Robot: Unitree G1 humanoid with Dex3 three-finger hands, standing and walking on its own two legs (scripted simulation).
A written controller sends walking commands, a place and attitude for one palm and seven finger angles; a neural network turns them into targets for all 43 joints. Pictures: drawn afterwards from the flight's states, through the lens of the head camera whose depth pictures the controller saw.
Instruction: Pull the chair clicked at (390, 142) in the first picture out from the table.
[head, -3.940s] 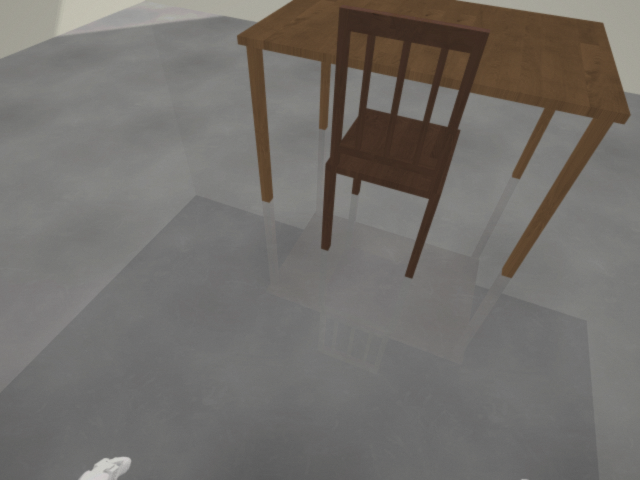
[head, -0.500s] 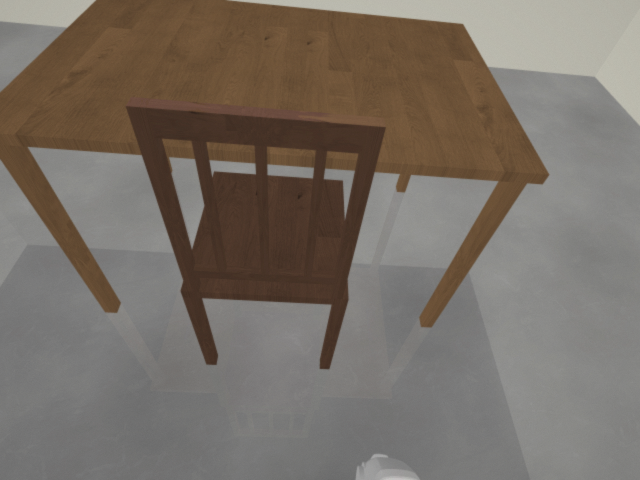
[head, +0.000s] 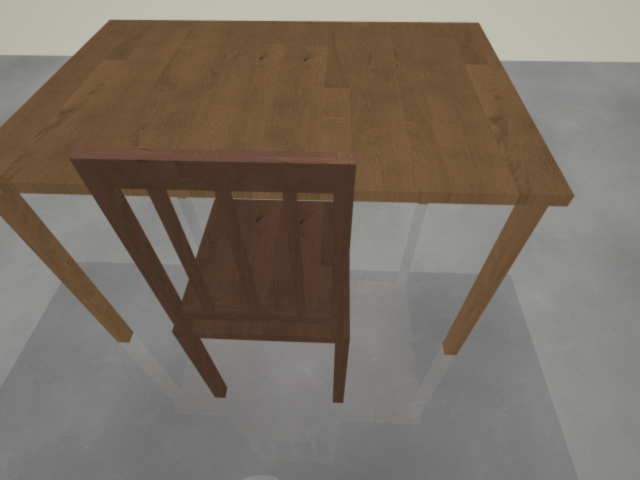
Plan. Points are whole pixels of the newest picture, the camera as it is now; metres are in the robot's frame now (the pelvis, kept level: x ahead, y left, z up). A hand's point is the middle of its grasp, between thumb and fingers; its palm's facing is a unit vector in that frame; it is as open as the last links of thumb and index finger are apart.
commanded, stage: come to a stop and stand still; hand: left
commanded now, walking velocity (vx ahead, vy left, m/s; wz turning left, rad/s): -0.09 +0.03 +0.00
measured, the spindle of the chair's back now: (241, 260) +0.46 +0.17 -0.06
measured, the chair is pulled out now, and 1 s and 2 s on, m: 0.00 0.00 0.00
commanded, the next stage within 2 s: look again from close up in 0.84 s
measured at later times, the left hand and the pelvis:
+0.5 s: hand out of the picture -0.07 +0.21 -0.17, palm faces +0.05 -0.98 -0.20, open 7.4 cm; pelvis -0.04 +0.04 +0.01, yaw +0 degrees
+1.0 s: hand out of the picture -0.05 +0.18 -0.17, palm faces +0.02 -0.99 -0.16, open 7.4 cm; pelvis -0.04 +0.03 +0.01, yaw +0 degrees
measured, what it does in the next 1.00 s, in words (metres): steps on the spot: left foot, then right foot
